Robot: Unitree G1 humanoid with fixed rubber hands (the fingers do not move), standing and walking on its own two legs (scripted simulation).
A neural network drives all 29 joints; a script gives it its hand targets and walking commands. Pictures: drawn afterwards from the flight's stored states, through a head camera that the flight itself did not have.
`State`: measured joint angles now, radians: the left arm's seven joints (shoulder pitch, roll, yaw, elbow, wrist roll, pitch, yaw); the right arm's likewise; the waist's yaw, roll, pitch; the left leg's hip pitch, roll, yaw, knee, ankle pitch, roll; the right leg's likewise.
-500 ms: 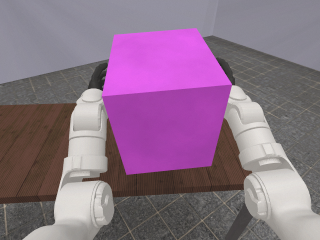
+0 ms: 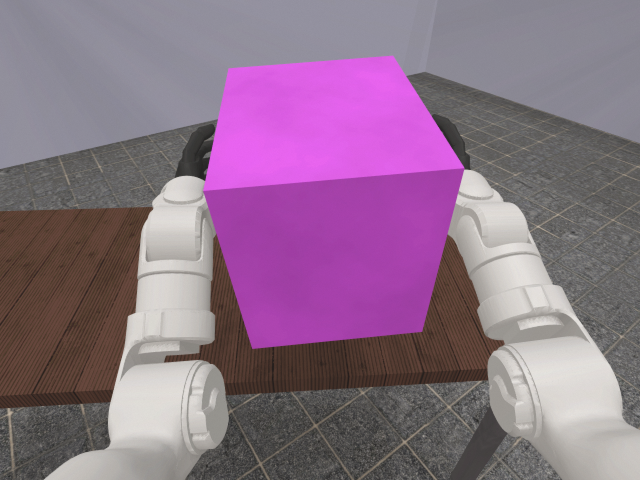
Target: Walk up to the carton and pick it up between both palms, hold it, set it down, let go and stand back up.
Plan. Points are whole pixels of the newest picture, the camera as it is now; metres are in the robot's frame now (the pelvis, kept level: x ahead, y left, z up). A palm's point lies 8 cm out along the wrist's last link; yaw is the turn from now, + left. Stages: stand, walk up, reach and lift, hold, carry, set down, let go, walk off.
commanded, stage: hold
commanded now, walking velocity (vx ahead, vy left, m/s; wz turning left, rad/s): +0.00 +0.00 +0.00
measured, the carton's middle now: (324, 198) +0.41 +0.00 +0.20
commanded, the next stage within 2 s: set down in 0.12 s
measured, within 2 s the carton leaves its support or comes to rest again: neither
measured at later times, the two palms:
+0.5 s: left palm (180, 170) +0.40 +0.17 +0.25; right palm (437, 163) +0.40 -0.13 +0.25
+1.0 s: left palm (200, 195) +0.43 +0.17 +0.19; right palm (433, 193) +0.42 -0.14 +0.20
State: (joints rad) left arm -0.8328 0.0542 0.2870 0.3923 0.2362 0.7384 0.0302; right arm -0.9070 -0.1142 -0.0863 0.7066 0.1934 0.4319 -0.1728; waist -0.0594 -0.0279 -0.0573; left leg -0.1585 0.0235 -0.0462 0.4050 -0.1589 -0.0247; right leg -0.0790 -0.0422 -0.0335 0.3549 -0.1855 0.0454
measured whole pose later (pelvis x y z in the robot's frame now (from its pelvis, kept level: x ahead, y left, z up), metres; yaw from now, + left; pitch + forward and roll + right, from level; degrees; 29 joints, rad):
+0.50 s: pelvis +0.01 +0.00 +0.00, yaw +0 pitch -5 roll -1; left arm -0.89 0.05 0.42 0.46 0.31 0.56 -0.08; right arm -0.93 -0.04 -0.18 0.77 0.14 0.24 -0.17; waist -0.05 -0.07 -0.04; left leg -0.13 0.02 -0.05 0.39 -0.17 -0.03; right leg -0.06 -0.04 -0.03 0.35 -0.20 0.05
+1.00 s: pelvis +0.03 -0.01 +0.00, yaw +0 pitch -6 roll +0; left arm -0.79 0.06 0.41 0.47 0.31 0.41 -0.11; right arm -0.83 0.01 -0.17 0.77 0.12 0.07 -0.18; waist -0.08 -0.10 0.03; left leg -0.09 0.02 -0.05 0.39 -0.20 -0.03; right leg -0.02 -0.04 -0.03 0.35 -0.23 0.05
